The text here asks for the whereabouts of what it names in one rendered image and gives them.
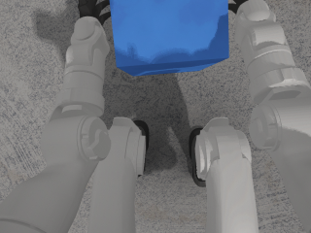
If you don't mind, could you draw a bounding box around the carton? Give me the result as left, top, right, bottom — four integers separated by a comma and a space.
109, 0, 229, 77

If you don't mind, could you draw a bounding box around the right robot hand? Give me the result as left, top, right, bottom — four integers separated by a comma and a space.
227, 0, 248, 14

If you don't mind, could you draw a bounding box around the robot right shin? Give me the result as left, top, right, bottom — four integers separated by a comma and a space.
196, 117, 252, 181

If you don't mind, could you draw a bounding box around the left robot thigh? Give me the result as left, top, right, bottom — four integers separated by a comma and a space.
87, 125, 146, 233

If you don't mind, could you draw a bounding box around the robot left forearm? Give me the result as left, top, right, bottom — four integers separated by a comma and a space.
40, 17, 110, 147

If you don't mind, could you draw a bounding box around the robot right upper arm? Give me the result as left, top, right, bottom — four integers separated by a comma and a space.
249, 96, 311, 233

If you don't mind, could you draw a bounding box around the robot left upper arm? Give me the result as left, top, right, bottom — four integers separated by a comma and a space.
0, 115, 112, 233

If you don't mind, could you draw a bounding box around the robot right forearm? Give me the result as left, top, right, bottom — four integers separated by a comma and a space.
234, 0, 311, 105

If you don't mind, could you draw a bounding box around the left robot hand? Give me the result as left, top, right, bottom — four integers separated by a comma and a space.
78, 0, 111, 26

